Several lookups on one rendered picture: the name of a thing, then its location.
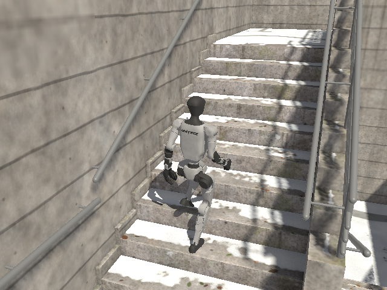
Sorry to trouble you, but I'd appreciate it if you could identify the robot right thigh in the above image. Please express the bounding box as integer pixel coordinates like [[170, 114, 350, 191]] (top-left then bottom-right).
[[198, 172, 215, 216]]

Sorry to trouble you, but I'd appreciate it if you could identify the right robot upper arm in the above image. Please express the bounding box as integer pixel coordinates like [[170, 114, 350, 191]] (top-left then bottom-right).
[[204, 124, 218, 160]]

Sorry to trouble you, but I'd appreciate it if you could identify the robot head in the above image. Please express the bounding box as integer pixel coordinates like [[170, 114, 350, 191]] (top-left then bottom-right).
[[184, 96, 206, 126]]

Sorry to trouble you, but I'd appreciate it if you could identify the robot right forearm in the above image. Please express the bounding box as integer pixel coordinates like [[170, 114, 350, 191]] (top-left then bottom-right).
[[212, 151, 227, 166]]

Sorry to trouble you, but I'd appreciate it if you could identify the robot left hand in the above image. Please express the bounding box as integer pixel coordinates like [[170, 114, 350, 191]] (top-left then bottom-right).
[[163, 168, 177, 185]]

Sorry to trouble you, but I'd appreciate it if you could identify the robot right hand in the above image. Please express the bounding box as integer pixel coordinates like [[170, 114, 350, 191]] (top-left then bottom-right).
[[223, 159, 231, 170]]

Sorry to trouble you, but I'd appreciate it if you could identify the left robot upper arm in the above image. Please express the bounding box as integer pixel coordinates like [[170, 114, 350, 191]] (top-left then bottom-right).
[[166, 119, 184, 151]]

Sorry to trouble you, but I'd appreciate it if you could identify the robot left forearm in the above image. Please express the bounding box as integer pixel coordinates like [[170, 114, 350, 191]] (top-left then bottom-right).
[[164, 147, 173, 170]]

